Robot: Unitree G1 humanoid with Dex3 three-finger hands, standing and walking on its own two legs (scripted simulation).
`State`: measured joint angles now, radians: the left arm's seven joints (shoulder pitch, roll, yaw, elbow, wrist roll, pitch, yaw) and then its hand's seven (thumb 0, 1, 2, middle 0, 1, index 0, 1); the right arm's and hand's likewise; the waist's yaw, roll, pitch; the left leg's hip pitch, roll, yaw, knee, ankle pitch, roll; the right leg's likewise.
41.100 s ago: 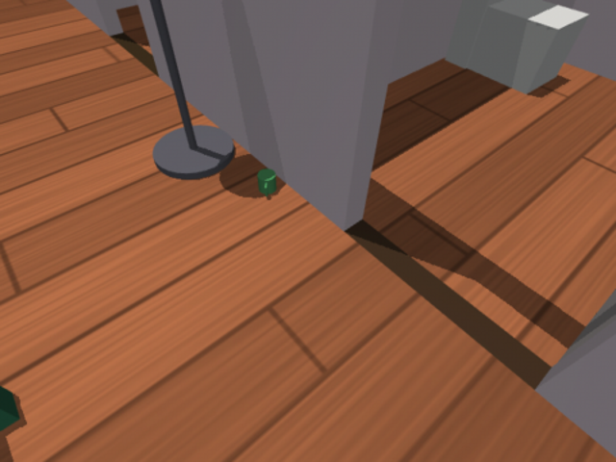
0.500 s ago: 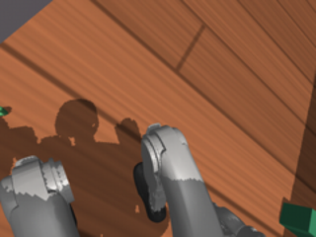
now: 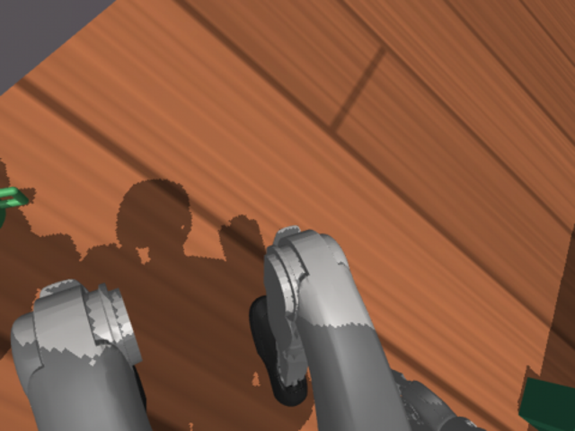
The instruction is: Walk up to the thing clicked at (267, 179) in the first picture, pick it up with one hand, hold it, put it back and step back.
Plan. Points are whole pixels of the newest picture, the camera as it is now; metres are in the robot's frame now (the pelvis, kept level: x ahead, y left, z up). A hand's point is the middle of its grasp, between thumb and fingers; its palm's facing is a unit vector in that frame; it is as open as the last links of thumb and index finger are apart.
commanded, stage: withdraw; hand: left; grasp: from above
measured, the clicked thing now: out of the picture +0.43 +0.32 -0.25
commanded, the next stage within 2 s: home in 0.78 s
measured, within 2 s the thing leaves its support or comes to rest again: neither
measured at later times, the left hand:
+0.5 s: hand out of the picture +0.39 +0.35 -0.05, palm faces -0.50 -0.12 -0.86, open 14.0 cm
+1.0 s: hand out of the picture +0.43 +0.34 -0.11, palm faces -0.34 -0.09 -0.94, open 13.7 cm
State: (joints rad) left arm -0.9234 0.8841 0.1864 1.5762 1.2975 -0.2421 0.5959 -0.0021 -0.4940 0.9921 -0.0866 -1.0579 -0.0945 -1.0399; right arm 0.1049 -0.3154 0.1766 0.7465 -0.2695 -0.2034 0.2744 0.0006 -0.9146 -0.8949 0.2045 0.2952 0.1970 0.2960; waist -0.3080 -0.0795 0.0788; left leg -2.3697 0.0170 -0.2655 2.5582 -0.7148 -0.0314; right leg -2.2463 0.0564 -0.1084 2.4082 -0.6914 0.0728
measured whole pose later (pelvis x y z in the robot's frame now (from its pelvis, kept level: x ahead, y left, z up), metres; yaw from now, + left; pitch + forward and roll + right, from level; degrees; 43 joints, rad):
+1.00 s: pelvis -0.01 +0.00 +0.03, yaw +5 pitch +33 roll -9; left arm -0.89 0.73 0.17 1.35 1.28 -0.19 0.42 0.00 -0.43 0.95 -0.22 -0.97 -0.14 -0.92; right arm 0.18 -0.25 0.06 0.74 -0.15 -0.05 0.15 0.00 -0.91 -0.89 0.21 0.29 0.20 0.30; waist -0.25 0.02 -0.06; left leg -2.34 0.01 -0.16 2.40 -0.65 -0.01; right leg -2.24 0.02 -0.04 2.32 -0.67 0.07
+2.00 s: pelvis +0.06 +0.00 +0.38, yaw +14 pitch +16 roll -4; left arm 0.38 0.24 0.05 -0.07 -0.05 0.45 0.07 0.01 0.91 0.90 -0.20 -0.30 -0.20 -0.30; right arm 0.27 -0.19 0.06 0.53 0.04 -0.16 -0.16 0.01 -0.91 -0.89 0.21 0.29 0.20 0.30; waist -0.07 0.05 -0.18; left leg -0.97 0.05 -0.08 1.20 -0.53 -0.02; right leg -0.89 -0.02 -0.06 1.13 -0.52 0.03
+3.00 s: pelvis +0.07 +0.00 +0.41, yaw +14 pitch +9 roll -3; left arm 0.49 0.22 0.03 -0.13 -0.05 0.45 0.02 0.01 0.91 0.90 -0.20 -0.30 -0.20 -0.30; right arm 0.29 -0.22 0.03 0.55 0.00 -0.24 -0.18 0.01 -0.90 -0.89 0.21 0.29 0.20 0.30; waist -0.05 0.05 -0.15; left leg -0.70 0.04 -0.06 1.02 -0.48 -0.02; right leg -0.63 -0.02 -0.05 0.95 -0.48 0.03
